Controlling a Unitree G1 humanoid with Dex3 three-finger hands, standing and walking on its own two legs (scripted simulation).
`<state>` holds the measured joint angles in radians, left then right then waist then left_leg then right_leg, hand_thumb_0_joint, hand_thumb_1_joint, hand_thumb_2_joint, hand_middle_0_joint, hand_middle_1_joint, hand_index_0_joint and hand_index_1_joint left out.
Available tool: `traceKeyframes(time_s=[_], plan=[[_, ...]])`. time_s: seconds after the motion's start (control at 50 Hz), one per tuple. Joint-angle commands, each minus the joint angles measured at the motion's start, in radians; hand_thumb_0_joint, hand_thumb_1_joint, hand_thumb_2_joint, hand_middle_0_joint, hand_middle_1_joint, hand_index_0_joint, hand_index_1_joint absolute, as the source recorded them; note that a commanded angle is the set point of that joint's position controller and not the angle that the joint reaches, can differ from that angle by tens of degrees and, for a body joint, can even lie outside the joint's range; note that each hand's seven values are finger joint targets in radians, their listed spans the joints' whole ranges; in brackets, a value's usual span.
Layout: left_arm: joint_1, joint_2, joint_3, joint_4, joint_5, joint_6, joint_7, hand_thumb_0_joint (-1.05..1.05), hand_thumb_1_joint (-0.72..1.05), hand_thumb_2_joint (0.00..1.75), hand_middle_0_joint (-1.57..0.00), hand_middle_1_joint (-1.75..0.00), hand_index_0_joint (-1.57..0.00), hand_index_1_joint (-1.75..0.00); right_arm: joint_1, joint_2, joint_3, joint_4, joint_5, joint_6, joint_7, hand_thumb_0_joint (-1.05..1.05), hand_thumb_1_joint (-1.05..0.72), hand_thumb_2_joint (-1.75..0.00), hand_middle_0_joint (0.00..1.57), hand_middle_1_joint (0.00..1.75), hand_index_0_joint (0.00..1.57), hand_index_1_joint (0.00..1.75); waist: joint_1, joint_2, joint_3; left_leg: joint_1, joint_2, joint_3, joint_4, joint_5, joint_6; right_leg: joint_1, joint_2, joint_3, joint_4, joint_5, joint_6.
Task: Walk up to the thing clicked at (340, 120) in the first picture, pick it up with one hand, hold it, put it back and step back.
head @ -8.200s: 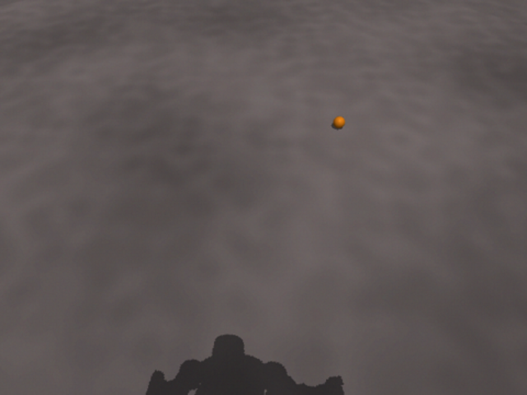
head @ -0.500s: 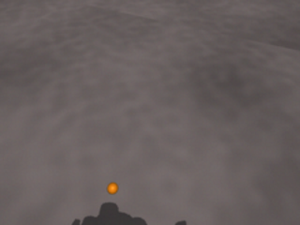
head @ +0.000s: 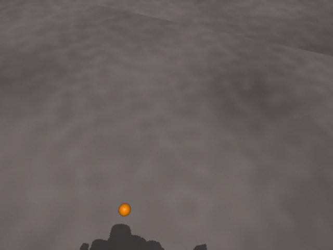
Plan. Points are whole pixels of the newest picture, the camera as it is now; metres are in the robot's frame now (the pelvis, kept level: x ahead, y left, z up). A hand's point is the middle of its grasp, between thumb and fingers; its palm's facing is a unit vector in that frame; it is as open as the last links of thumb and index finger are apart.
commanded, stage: stand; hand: left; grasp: from above
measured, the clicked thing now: (124, 209) +0.43 +0.25 -0.75
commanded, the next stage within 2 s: rise first in 0.62 s
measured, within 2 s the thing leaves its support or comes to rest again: neither
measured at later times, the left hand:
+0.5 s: hand out of the picture +0.07 +0.26 -0.16, palm faces -0.03 -0.94 -0.35, open 7.4 cm
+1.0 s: hand (76, 249) +0.15 +0.25 -0.17, palm faces -0.04 -0.93 -0.35, open 9.7 cm
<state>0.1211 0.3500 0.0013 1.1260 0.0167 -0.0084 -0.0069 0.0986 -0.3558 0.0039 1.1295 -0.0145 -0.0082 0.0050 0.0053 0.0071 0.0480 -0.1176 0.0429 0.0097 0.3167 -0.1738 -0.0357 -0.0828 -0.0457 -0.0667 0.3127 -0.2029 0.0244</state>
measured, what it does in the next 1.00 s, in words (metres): stands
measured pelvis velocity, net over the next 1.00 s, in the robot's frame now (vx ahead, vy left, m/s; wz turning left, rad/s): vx -0.02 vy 0.00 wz -0.02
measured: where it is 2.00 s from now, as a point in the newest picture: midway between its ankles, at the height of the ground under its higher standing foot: outside the picture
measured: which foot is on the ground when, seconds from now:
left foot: down 0.00-1.00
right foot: down 0.00-1.00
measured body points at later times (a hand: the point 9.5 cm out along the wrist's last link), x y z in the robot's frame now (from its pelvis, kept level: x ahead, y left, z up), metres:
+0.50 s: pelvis +0.00 +0.00 +0.00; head +0.01 +0.00 +0.45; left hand +0.07 +0.31 -0.13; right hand +0.08 -0.30 -0.13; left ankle +0.00 +0.14 -0.75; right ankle -0.02 -0.13 -0.75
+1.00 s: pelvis -0.02 +0.00 -0.02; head +0.04 +0.01 +0.42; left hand +0.15 +0.30 -0.15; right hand +0.07 -0.26 -0.14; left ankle +0.00 +0.14 -0.75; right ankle -0.02 -0.13 -0.75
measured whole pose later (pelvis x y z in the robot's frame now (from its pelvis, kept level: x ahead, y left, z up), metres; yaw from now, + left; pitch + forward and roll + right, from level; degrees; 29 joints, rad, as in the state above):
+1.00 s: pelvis -0.02 +0.00 -0.02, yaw -1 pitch +7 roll +0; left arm -0.05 0.34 0.15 1.02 0.11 0.02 -0.02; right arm 0.22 -0.25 -0.03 0.77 0.02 -0.04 -0.02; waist -0.02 -0.01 0.02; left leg -0.44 0.05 0.02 0.60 -0.27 -0.03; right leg -0.42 -0.05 -0.04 0.60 -0.29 0.02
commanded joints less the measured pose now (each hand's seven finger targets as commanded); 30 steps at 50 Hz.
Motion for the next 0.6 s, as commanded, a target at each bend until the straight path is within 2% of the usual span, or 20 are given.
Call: traceKeyframes(time_s=[0.0,0.16,0.26,0.46,0.48,0.58], plan=[[-0.024,0.215,0.045,-0.055,-0.006,-0.021,0.015,0.00,0.90,0.90,-0.20,-0.30,-0.20,-0.30,-0.034,-0.214,-0.040,-0.060,0.005,-0.019,-0.013,0.00,-0.90,-0.90,0.20,0.30,0.20,0.30,0.001,0.003,-0.089,0.039,0.103,-0.070,-0.021,0.221,0.043,0.008,-0.108,0.083,-0.046,0.203,-0.032],[-0.029,0.212,0.044,-0.055,-0.004,-0.018,0.015,0.00,0.90,0.90,-0.20,-0.30,-0.20,-0.30,-0.028,-0.212,-0.040,-0.061,0.004,-0.017,-0.014,0.00,-0.90,-0.90,0.20,0.30,0.20,0.30,-0.002,-0.001,-0.074,0.014,0.100,-0.068,-0.029,0.170,0.046,0.015,-0.110,0.086,-0.052,0.170,-0.033],[-0.030,0.217,0.046,-0.059,-0.003,-0.020,0.016,0.00,0.90,0.90,-0.20,-0.30,-0.20,-0.30,-0.031,-0.209,-0.042,-0.065,0.004,-0.018,-0.013,0.00,-0.90,-0.90,0.20,0.30,0.20,0.30,-0.002,0.000,-0.082,0.021,0.102,-0.069,-0.029,0.191,0.045,0.012,-0.108,0.082,-0.048,0.181,-0.033],[-0.020,0.211,0.043,-0.056,-0.005,-0.019,0.015,0.00,0.90,0.90,-0.20,-0.30,-0.20,-0.30,-0.034,-0.213,-0.044,-0.062,0.005,-0.018,-0.012,0.00,-0.90,-0.90,0.20,0.30,0.20,0.30,0.002,-0.011,-0.074,0.024,0.100,-0.071,-0.029,0.173,0.047,0.005,-0.107,0.083,-0.056,0.157,-0.032],[-0.030,0.220,0.045,-0.058,-0.004,-0.020,0.014,0.00,0.90,0.90,-0.20,-0.30,-0.20,-0.30,-0.021,-0.204,-0.041,-0.062,0.004,-0.019,-0.012,0.00,-0.90,-0.90,0.20,0.30,0.20,0.30,-0.006,-0.017,-0.078,0.020,0.101,-0.071,-0.033,0.179,0.046,0.013,-0.110,0.086,-0.049,0.159,-0.034],[-0.022,0.217,0.043,-0.060,-0.003,-0.021,0.016,0.00,0.90,0.90,-0.20,-0.30,-0.20,-0.30,-0.027,-0.206,-0.043,-0.065,0.005,-0.018,-0.012,0.00,-0.90,-0.90,0.20,0.30,0.20,0.30,-0.003,-0.019,-0.081,0.031,0.101,-0.069,-0.024,0.202,0.047,0.005,-0.108,0.080,-0.051,0.187,-0.031]])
